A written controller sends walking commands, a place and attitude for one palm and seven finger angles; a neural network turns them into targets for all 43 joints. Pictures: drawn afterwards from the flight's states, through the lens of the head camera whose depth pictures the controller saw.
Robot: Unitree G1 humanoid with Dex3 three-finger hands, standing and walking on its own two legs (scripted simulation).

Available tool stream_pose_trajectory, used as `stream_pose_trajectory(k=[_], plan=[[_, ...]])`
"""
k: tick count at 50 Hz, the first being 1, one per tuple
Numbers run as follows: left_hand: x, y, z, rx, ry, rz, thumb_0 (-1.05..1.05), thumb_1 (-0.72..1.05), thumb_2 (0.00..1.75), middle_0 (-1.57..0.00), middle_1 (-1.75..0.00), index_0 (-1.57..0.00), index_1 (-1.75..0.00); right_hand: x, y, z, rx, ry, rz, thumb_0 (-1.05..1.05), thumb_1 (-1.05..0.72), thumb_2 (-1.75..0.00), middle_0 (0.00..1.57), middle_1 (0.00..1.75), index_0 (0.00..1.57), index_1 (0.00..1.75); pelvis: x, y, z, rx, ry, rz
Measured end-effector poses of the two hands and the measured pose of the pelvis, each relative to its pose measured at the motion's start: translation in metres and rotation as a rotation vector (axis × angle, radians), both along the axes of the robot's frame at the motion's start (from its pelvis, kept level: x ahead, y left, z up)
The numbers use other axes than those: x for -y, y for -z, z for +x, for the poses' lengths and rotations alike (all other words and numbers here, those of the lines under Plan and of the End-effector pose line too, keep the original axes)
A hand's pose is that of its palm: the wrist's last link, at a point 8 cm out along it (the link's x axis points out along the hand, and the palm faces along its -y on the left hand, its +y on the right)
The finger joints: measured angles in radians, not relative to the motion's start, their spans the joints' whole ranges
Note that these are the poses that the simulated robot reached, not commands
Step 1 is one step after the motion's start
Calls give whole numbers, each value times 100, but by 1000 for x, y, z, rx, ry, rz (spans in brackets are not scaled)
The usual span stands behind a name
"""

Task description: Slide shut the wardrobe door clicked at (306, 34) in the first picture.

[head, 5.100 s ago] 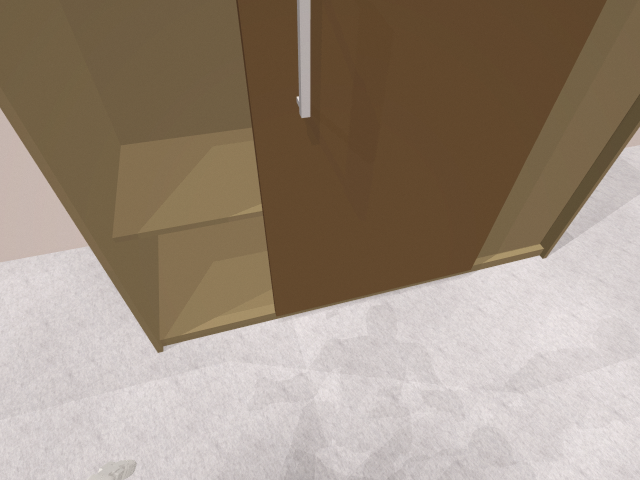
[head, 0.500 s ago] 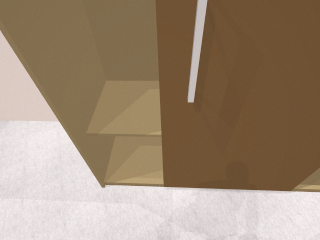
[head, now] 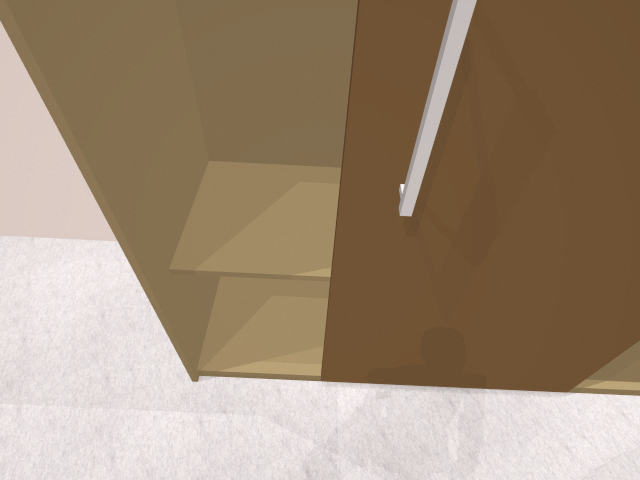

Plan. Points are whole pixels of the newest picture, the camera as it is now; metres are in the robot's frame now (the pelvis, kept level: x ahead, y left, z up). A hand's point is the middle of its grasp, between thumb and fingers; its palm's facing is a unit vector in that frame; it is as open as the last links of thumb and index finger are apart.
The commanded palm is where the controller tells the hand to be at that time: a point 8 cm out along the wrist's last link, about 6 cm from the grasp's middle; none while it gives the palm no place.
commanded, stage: come to a stop and stand still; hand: right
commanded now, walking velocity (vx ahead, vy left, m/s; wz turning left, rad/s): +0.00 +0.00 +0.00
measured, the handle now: (427, 115) +0.50 -0.10 +0.22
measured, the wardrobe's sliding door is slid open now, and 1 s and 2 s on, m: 0.39 0.39 0.39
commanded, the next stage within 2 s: look again from close up in 0.04 s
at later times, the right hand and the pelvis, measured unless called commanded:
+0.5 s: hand out of the picture +0.00 -0.22 -0.18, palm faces +0.00 +0.98 -0.19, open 7.4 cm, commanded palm none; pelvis -0.01 -0.05 -0.01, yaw +1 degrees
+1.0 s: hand out of the picture +0.00 -0.23 -0.18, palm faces -0.02 +0.98 -0.19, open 7.4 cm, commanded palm none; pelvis -0.01 -0.07 +0.00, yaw +2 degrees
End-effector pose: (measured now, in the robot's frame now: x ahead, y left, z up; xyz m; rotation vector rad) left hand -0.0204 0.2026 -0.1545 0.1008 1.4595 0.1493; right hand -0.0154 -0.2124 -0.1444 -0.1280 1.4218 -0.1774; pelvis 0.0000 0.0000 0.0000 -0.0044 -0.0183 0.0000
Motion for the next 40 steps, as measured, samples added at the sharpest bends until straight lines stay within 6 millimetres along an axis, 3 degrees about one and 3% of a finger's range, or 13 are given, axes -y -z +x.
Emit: stream_pose_trajectory(k=[9,14,27,40], plan=[[-7,-4,9,22,6,23,1,91,90,-19,-30,-20,-29,-7,1,-21,-43,4,19,1,-91,-90,20,30,20,30,5,0,-2,-13,-10,6],[-3,0,18,94,-1,45,1,92,90,-19,-30,-20,-29,6,4,-26,-41,-33,29,1,-91,-90,20,30,20,30,23,6,-10,-23,-13,39],[40,-3,-1,83,14,29,2,93,90,-20,-30,-20,-30,62,6,11,60,-67,-4,1,-91,-90,19,30,20,30,54,6,-11,-9,-27,6],[60,-3,-10,46,0,8,1,91,90,-20,-30,-20,-30,76,4,17,37,-77,-10,0,-91,-90,19,30,20,30,67,4,-7,-16,-33,-3]])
